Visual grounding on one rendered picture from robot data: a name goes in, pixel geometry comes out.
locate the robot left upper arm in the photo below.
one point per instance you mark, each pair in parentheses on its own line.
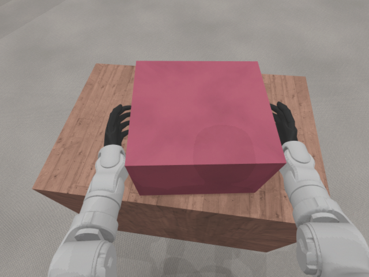
(85,259)

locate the left robot forearm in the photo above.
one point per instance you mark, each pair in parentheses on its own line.
(97,219)

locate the carton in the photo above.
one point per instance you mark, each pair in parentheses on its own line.
(201,127)

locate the left robot hand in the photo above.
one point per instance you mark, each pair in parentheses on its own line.
(113,133)

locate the pedestal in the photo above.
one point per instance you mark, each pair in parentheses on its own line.
(260,221)

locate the right robot forearm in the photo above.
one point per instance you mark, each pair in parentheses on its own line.
(306,192)

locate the robot right upper arm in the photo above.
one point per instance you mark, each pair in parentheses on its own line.
(331,250)

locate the right robot hand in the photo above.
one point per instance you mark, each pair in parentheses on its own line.
(285,123)

